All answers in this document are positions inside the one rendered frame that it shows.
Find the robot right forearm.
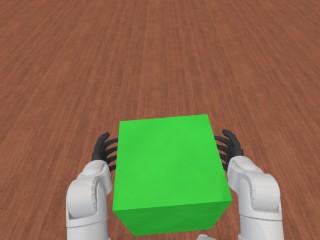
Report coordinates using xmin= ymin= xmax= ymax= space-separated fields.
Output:
xmin=227 ymin=156 xmax=284 ymax=240

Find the robot left hand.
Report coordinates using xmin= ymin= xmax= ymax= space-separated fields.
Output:
xmin=91 ymin=132 xmax=119 ymax=172

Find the robot right shin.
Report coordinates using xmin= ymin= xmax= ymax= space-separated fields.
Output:
xmin=197 ymin=234 xmax=208 ymax=239

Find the robot right hand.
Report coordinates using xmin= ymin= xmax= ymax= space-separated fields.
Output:
xmin=214 ymin=129 xmax=244 ymax=172

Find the robot left forearm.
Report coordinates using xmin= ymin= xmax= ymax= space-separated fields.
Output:
xmin=66 ymin=160 xmax=113 ymax=240

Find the carton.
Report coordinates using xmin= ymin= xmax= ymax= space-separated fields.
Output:
xmin=112 ymin=114 xmax=233 ymax=236

